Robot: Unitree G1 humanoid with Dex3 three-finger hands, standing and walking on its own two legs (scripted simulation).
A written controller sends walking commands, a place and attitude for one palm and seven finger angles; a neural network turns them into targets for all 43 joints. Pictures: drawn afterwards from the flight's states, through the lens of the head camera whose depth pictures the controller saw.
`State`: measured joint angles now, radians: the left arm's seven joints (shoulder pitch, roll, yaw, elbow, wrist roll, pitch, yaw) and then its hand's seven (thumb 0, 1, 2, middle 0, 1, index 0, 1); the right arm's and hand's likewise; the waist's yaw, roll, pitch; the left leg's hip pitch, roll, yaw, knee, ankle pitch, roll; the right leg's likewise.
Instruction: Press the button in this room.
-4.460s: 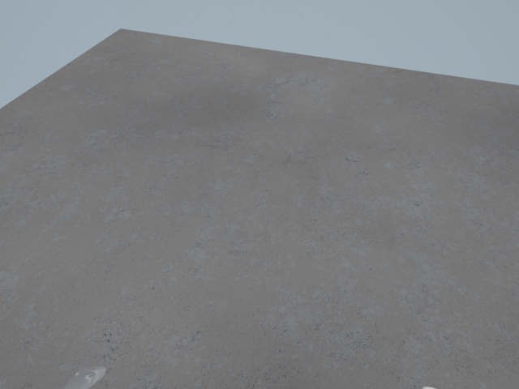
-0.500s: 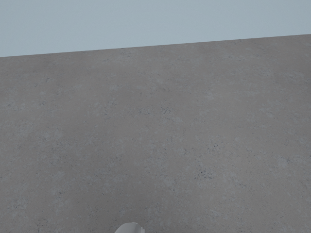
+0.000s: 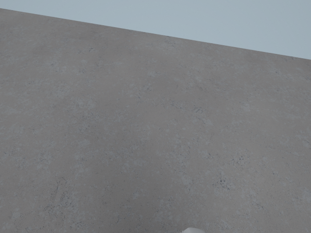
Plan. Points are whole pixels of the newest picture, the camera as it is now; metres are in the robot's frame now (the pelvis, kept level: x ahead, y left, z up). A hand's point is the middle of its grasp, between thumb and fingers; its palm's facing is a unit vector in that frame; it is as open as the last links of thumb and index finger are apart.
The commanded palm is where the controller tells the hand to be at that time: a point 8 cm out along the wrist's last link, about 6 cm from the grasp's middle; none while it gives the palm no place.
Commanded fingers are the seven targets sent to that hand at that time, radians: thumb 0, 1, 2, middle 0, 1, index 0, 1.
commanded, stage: turn or walk to find it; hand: left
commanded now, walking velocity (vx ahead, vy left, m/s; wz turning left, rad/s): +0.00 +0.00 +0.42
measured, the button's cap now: out of the picture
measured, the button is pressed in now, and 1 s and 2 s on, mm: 0 0 0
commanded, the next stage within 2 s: none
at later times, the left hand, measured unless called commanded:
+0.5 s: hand out of the picture +0.01 +0.15 -0.15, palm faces +0.24 -0.93 -0.27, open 7.4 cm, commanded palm none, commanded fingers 0.00 0.90 0.90 -0.20 -0.30 -0.20 -0.30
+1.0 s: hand out of the picture -0.11 +0.22 -0.17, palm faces +0.47 -0.85 -0.24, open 7.4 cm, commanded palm none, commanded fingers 0.00 0.90 0.90 -0.20 -0.30 -0.20 -0.30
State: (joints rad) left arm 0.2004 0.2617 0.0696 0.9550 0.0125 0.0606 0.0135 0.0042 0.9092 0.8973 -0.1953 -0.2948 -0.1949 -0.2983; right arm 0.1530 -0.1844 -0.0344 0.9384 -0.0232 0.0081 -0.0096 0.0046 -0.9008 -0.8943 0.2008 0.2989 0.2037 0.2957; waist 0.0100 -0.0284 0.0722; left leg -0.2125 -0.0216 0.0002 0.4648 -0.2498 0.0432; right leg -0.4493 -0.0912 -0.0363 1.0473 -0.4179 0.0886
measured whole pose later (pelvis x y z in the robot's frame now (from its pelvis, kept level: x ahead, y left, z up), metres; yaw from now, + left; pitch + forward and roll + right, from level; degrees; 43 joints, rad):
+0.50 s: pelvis -0.03 -0.05 +0.00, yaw +14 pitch -1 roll +2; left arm 0.22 0.15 0.03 0.92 0.02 0.02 0.02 0.00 0.90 0.90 -0.20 -0.30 -0.20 -0.30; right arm 0.27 -0.26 -0.09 1.01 -0.03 0.08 0.02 0.01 -0.91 -0.89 0.20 0.30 0.20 0.30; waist -0.03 0.05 0.06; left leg -0.47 0.03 -0.04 1.14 -0.34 -0.06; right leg -0.20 -0.08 -0.18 0.48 -0.26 -0.03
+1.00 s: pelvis -0.07 +0.00 +0.00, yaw +25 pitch -1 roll -1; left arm 0.21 0.26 0.07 0.97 0.01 0.06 0.01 0.00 0.91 0.90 -0.20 -0.29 -0.19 -0.30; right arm 0.18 -0.18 -0.03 0.95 -0.02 0.01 -0.01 0.01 -0.90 -0.89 0.20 0.30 0.20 0.30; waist 0.01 -0.03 0.05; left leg -0.20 -0.03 0.00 0.43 -0.22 0.06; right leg -0.45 -0.10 -0.02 1.06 -0.37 0.10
